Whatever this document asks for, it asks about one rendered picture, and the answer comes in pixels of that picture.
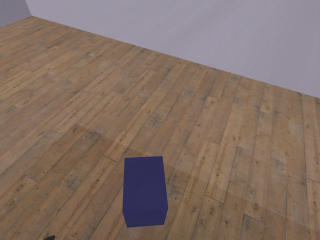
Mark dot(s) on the carton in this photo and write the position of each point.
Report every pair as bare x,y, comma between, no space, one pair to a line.
145,200

